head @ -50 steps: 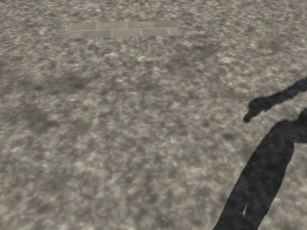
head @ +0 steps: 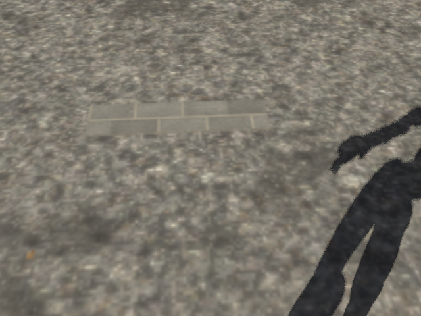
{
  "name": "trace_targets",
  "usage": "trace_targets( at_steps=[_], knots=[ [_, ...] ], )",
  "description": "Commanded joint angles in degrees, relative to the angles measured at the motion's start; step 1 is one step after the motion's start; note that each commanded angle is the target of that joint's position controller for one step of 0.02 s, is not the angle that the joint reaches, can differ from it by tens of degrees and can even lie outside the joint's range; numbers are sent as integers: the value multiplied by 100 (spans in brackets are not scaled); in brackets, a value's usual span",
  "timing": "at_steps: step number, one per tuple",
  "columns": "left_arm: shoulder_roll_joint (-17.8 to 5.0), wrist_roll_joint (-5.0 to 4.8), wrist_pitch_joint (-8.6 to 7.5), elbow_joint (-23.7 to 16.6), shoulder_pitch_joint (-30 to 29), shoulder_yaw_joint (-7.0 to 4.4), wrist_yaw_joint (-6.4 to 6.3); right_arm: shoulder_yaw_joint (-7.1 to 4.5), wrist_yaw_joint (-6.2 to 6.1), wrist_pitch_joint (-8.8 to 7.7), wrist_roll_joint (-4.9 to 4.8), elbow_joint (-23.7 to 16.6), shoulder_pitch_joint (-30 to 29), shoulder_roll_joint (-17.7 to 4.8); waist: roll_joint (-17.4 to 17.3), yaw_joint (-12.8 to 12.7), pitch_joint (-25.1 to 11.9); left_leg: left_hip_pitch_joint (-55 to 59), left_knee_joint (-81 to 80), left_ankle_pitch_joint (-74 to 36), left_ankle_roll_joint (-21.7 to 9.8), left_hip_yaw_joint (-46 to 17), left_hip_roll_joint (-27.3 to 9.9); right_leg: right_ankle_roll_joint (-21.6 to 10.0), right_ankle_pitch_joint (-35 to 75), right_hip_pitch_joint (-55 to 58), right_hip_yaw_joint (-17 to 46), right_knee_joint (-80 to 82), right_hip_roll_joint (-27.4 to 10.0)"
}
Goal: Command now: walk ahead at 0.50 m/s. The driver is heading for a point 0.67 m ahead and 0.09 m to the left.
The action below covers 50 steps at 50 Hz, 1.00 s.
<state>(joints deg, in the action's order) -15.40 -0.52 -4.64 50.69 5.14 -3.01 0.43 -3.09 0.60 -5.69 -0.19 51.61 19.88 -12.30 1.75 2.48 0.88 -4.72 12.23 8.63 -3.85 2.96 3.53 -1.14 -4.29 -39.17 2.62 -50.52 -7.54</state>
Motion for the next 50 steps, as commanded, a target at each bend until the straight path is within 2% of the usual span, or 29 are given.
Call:
trace_targets(
  at_steps=[1, 4, 8, 10, 11, 12, 13, 14, 15, 16, 17, 18, 20, 22, 24, 27, 29, 33, 36, 37, 38, 39, 40, 41, 42, 43, 44, 46, 50],
  knots=[
    [-94, 13, -38, -321, -355, -5, 58, -215, -108, -84, -41, -320, -154, -913, -519, -97, 299, -610, -744, -1225, -807, -480, -1208, 67, 1270, 510, -227, 1329, 192],
    [-149, -22, -16, -473, -841, -7, 97, -249, -88, -72, -104, -76, 194, -999, -515, 70, 409, -219, -705, -989, -728, -494, -1423, -2, 1514, 592, -223, 1778, 296],
    [-369, -42, -53, -657, -1052, -50, 213, -294, -124, 52, -140, 89, 300, -1006, -549, -20, 416, 869, -183, -1426, -599, -618, -1841, -324, 696, 235, -54, 2131, 271],
    [-551, -32, -81, -590, -693, -128, 236, -330, -156, 122, -125, 73, 184, -1131, -698, -253, 122, 1096, 379, -2708, -480, -609, -1845, -454, 139, 870, -260, 2175, 497],
    [-698, -22, -83, -426, -127, -222, 222, -322, -165, 170, -115, 55, 86, -1140, -714, -576, -234, 1046, 1118, -3599, -378, -469, -1671, -569, 69, 1665, -459, 2269, 704],
    [-980, -2, -102, -144, 866, -357, 161, -257, -171, 199, -28, -32, -17, -1037, -500, -978, -908, 388, 2426, -3403, -231, -226, -1309, -715, 236, 3138, -399, 2077, 608],
    [-1512, 125, -109, -23, 1728, -477, 109, -98, -128, 137, 26, -158, 571, -549, 553, -903, -1856, -1793, 4702, -1320, 136, -27, -625, -1493, -102, 5512, 1776, 2051, -848],
    [-1361, 63, -99, 46, 1937, -411, 137, 36, -77, 3, -45, -30, 859, -222, 1397, -828, -2425, -3144, 5922, 2487, 240, -743, 65, -1926, -1047, 6333, 3870, 3053, -1517],
    [-938, -8, -119, 20, 1661, -295, 124, -120, -58, -79, -228, -83, 341, -824, 895, -934, -1754, -3766, 6479, 2368, 110, -1168, -260, -1590, -1584, 5844, 3427, 3248, -1349],
    [-744, -20, -134, -94, 1158, -233, 105, -156, -76, -108, -293, -230, -115, -992, 537, -806, -1066, -3913, 6365, 1787, 21, -1003, -580, -1323, -1387, 4957, 2575, 3381, -1226],
    [-564, 24, -151, -154, 731, -172, 102, -174, -125, -83, -230, -270, -363, -980, 140, -614, -667, -3659, 6045, 1254, 24, -889, -862, -1168, -1040, 4074, 1959, 3584, -1035],
    [-402, 91, -187, -164, 493, -124, 111, -215, -157, -11, -176, -259, -361, -913, 188, -416, -395, -3354, 5734, 916, 27, -911, -1049, -1040, -737, 3450, 1465, 3806, -823],
    [-338, 154, -239, -80, 433, -116, 116, -204, -151, 149, -183, -181, -83, -657, 378, -210, -319, -2909, 5516, 617, 47, -958, -1195, -1006, -434, 2914, 916, 4148, -676],
    [-482, 189, -285, 0, 449, -142, 74, -214, -184, 245, -167, -222, -157, -595, 232, -118, -78, -2999, 5284, 368, 166, -979, -1115, -1038, 1132, 2684, 288, 4200, -645],
    [-590, 207, -265, 38, 448, -165, -20, -228, -188, 259, -88, -347, -330, -600, 169, -64, -27, -3161, 4736, -103, 306, -939, -1003, -993, 2577, 2739, -308, 4051, -567],
    [-683, 166, -159, -9, 355, -159, -168, -169, -87, 242, -35, -550, -793, -466, 202, -172, -65, -2825, 3440, -1104, 353, -473, -897, -801, 2865, 2735, -1019, 3959, -304],
    [-775, 124, -84, 30, 529, -169, -248, -121, 1, 257, -21, -743, -1215, -386, 156, -371, -99, -2750, 2878, -1450, 355, -267, -824, -798, 2873, 3020, -1131, 3844, -382],
    [-933, 6, 159, 35, 622, -231, -317, -162, 162, 318, -4, -1090, -1479, -560, 195, -426, -157, -2933, 2381, -756, 210, -129, -712, -788, 3037, 3897, -1096, 3253, -760],
    [-1022, -88, 327, -142, 376, -294, -393, -293, 251, 304, -5, -1123, -890, -852, 270, -68, -423, -2228, 1922, -123, -96, 148, -326, -558, 3893, 4051, -1157, 2007, -727],
    [-940, -83, 369, -186, 417, -272, -394, -411, 216, 264, 3, -995, -314, -1096, 0, 203, -721, -1372, 1292, -936, -284, 136, -129, -304, 3528, 3841, -1318, 983, -385],
    [-762, 85, 329, -326, 592, -193, -342, -567, 73, 272, 59, -1032, 33, -1669, -888, 257, -1225, 43, 1387, -3550, -716, -1233, -1072, 81, 1429, 2596, -1370, -637, 56],
    [-269, 287, 251, -501, 1028, -42, -229, -570, 5, 298, 161, -1195, -165, -2047, -1825, -309, -1824, 1608, 1597, -5636, -2003, -3570, -2455, 454, -3641, 566, -865, -2555, 1251],
    [-624, 133, 181, -447, 884, -92, -115, -477, 32, 325, 141, -1328, -125, -1650, -1117, 40, -2565, 1668, 1283, -4459, -2138, -3722, -2468, 356, -3521, 324, 326, -3069, 1070],
    [-755, -38, 186, -579, 493, -134, -90, -428, 29, 336, 77, -1475, -587, -1444, -773, 10, -1967, 1143, 1120, -3467, -1857, -3133, -2200, 287, -3023, 4, 347, -2969, 865],
    [-730, -4, 232, -566, 307, -149, -145, -380, 0, 380, -44, -1518, -908, -1246, -240, -112, -1366, 436, 940, -2550, -1484, -2641, -1873, 300, -2587, -59, 265, -2533, 650],
    [-771, 75, 303, -579, 196, -181, -219, -334, -38, 431, -85, -1565, -1089, -1121, -144, -204, -1011, -252, 781, -1881, -1281, -2441, -1683, 320, -2313, 110, 250, -2069, 522],
    [-782, 94, 375, -622, 207, -205, -245, -320, -68, 470, -39, -1606, -1170, -1102, -316, -340, -862, -795, 645, -1529, -1188, -2309, -1482, 323, -2133, 470, 217, -1744, 522],
    [-600, 96, 426, -638, 347, -175, -277, -361, -120, 506, 62, -1690, -1183, -1219, -643, -421, -857, -1136, 574, -1529, -1130, -2160, -1256, 392, -1920, 782, 104, -1130, 673],
    [-523, 84, 447, -706, 232, -140, -340, -429, -249, 573, 4, -1799, -1083, -1382, -790, -300, -1070, -1106, 624, -709, -1008, -2316, -1155, 551, -1528, 947, 215, -203, 769]
  ],
)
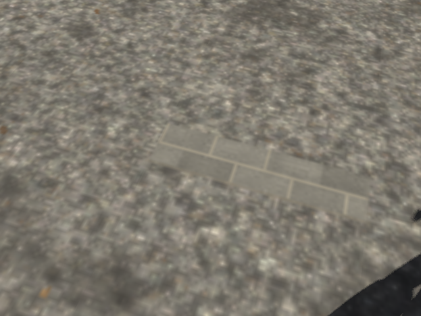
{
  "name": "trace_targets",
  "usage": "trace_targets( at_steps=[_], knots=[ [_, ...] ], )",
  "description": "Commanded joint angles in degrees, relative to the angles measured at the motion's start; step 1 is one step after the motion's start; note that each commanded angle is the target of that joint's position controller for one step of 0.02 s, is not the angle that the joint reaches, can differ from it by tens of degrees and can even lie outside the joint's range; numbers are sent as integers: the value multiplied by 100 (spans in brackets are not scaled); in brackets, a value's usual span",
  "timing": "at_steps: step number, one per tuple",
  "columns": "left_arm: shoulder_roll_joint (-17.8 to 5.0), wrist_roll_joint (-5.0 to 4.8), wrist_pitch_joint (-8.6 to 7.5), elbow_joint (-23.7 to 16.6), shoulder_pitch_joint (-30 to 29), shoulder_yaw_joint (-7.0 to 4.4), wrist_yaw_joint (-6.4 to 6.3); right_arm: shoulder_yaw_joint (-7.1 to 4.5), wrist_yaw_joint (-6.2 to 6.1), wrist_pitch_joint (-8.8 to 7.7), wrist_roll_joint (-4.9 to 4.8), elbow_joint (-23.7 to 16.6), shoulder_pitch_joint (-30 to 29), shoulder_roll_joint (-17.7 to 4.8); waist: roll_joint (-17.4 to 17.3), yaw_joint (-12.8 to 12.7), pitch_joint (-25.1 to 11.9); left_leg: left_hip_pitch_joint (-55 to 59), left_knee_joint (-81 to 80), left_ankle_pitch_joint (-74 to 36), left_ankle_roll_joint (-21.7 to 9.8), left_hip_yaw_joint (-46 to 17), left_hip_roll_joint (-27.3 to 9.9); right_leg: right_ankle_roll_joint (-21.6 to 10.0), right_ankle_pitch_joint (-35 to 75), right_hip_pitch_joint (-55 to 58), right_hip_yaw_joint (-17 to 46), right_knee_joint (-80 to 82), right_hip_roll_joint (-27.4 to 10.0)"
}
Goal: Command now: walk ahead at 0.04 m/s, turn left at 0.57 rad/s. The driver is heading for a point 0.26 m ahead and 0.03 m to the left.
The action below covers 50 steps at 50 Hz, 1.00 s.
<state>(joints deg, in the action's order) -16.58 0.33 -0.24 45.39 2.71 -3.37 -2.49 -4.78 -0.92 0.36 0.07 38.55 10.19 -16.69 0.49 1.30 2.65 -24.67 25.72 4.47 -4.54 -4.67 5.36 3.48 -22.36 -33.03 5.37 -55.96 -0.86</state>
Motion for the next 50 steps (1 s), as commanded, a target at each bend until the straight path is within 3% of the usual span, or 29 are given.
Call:
trace_targets(
  at_steps=[1, 4, 7, 9, 10, 11, 12, 13, 14, 16, 18, 20, 22, 24, 27, 30, 31, 32, 33, 34, 35, 37, 40, 44, 46, 47, 48, 49, 50],
  knots=[
    [-417, -10, 12, -206, 412, -107, -47, -260, -116, -5, -25, -526, -136, -941, -719, -149, -1219, 830, -750, 121, -886, -1635, -1300, 102, 370, 381, -37, 507, 122],
    [-451, -40, -24, -289, 296, -120, -16, -250, -136, 65, -5, -597, -157, -913, -919, -66, -1092, 755, -780, 890, -769, -1932, -1230, 75, 408, 557, 10, 1021, 190],
    [-501, -77, -122, -327, 374, -147, 53, -243, -130, 121, -13, -653, -108, -889, -1067, -37, -1061, 949, -631, 791, -690, -2271, -1227, -45, 300, 844, -1, 1715, 272],
    [-522, -90, -183, -246, 742, -186, 124, -229, -147, 177, -77, -717, -206, -869, -1072, -260, -1037, 828, -381, 600, -514, -2296, -1054, -212, 803, 1514, -146, 2822, 299],
    [-700, -52, -191, -189, 985, -256, 142, -201, -161, 200, -105, -732, -118, -767, -900, -319, -1050, 478, -99, 874, -293, -2127, -816, -363, 1144, 2122, 4, 3337, -52],
    [-1117, 77, -154, -232, 1094, -351, 122, -122, -153, 212, -81, -754, 87, -439, 214, -173, -1090, -344, 1140, 2145, 29, -1375, -247, -815, 1393, 2774, 1060, 3661, -1343],
    [-1378, 285, -112, -280, 924, -403, 136, -193, -116, 129, -115, -1013, -87, -629, 1834, -64, -694, -1367, 2377, 3111, 316, -318, 443, -1719, 2363, 2386, 2466, 4049, -2219],
    [-1071, 281, -144, -515, 572, -339, 107, -320, -73, 64, -15, -909, 19, -1064, 1360, -29, -686, -1373, 3521, 2895, 499, -544, 25, -1937, 2746, 2268, 2353, 3945, -2353],
    [-777, 191, -143, -621, 289, -274, 63, -375, -48, 91, -58, -721, 193, -1142, 896, 67, -694, -1325, 3964, 2514, 578, -475, -28, -1669, 2904, 2271, 1641, 3749, -1986],
    [-593, 19, -112, -699, 184, -219, 22, -318, -75, 220, -53, -536, 376, -844, 617, 47, -581, -1471, 4596, 2013, 784, -305, -113, -1363, 2985, 2426, 847, 3586, -1508],
    [-613, 29, -49, -703, 358, -208, -19, -230, -40, 266, -124, -645, 179, -608, 679, -75, -471, -1459, 4507, 1734, 906, 6, -210, -1399, 3052, 2429, 321, 3674, -1296],
    [-716, 24, 5, -650, 811, -258, -63, -156, 0, 254, -164, -864, -267, -506, 892, -415, -539, -1719, 3814, 1460, 965, 241, -441, -1426, 1555, 2924, 288, 3970, -1334],
    [-899, -23, 3, -632, 1051, -321, -75, -114, 65, 222, -145, -1022, -507, -477, 1067, -597, -548, -1624, 3208, 1533, 957, 360, -610, -1450, 428, 3084, 425, 4214, -1503],
    [-1024, -34, -35, -644, 1044, -363, -37, -53, 125, 166, -102, -1114, -664, -379, 1022, -643, -415, -1168, 2531, 1730, 846, 479, -693, -1450, 349, 2846, 299, 4285, -1570],
    [-1107, -72, -60, -605, 958, -380, 91, -32, 157, 106, -77, -1059, -512, -346, 1029, -524, -371, -154, 1511, 1873, 638, 766, -513, -1482, 1628, 2471, -75, 4012, -1531],
    [-987, -249, -55, -547, 789, -311, 174, -83, 179, 108, -77, -774, 173, -366, 919, -89, -611, 1242, -283, 578, 308, 864, -315, -1193, 2297, 2191, -305, 3276, -1425],
    [-708, -188, -87, -452, 982, -207, 210, -117, 145, 119, -69, -730, 363, -490, 593, -26, -806, 2118, -585, 15, 198, 518, -503, -827, 1990, 1748, -549, 2846, -1222],
    [-219, 100, -133, -593, 1008, -19, 269, -176, 57, 124, -2, -792, 607, -892, -719, -76, -1257, 3178, -507, -1793, -88, -982, -1760, -264, 321, 819, -1065, 1453, -753],
    [-148, 147, -163, -788, 905, 30, 256, -140, 47, 89, 127, -876, 362, -1086, -1650, -158, -1147, 2865, -443, -2426, -1153, -1986, -2768, 41, -1436, -85, -946, 698, -293],
    [-665, 33, -137, -785, 690, -108, 205, -98, 78, 8, 137, -792, 458, -807, -1224, 148, -1142, 2520, -568, -2005, -1472, -1865, -2654, 141, -1506, -94, -565, 43, -423],
    [-802, -41, -101, -734, 685, -166, 206, -21, 91, -56, 127, -691, 286, -654, -1157, 33, -913, 2372, -597, -1766, -1252, -1452, -2312, 147, -1272, -147, -451, -177, -467],
    [-805, 6, -11, -563, 826, -206, 144, 6, 87, -101, 52, -677, -206, -624, -963, -145, -669, 1993, -628, -1789, -879, -956, -1940, 172, -674, -13, -363, -74, -511],
    [-498, -2, 33, -391, 1161, -129, 143, 82, 47, -119, 96, -611, -569, -410, -801, -395, -816, 1467, -538, -2523, -773, -309, -1594, 212, 102, 927, -458, 473, -400],
    [-378, -15, 51, -508, 832, -43, 137, 100, 62, -75, 80, -393, -408, -380, -841, -174, -760, 1493, -437, -2065, -872, -492, -1665, 113, 246, 1423, -525, 1639, -294],
    [-355, -1, 40, -484, 908, -26, 152, 148, 78, -63, 24, -301, -498, -305, -746, -303, -685, 1347, -359, -1380, -734, -578, -1603, -5, 937, 1914, -570, 2596, -240],
    [-384, 71, 19, -482, 939, -12, 159, 173, 92, -79, -6, -207, -391, -246, -571, -363, -639, 1174, -365, -684, -496, -566, -1455, -97, 1852, 2333, -474, 3177, -282],
    [-607, 124, 0, -515, 946, -42, 139, 200, 98, -117, 69, -134, -201, -159, -269, -256, -677, 985, -275, 181, -210, -491, -1203, -196, 2829, 2734, -126, 3200, -573],
    [-981, 81, -1, -529, 871, -127, 118, 167, 131, -153, 142, -79, 77, -230, 330, 44, -576, 789, -248, 831, 1, -236, -843, -381, 3048, 2777, -111, 2913, -733],
    [-828, -1, -3, -488, 722, -128, 142, 179, 119, -146, 154, -40, 62, -215, 599, 11, -515, 981, -250, 953, 164, -11, -653, -546, 2204, 2377, -151, 2876, -634]
  ],
)
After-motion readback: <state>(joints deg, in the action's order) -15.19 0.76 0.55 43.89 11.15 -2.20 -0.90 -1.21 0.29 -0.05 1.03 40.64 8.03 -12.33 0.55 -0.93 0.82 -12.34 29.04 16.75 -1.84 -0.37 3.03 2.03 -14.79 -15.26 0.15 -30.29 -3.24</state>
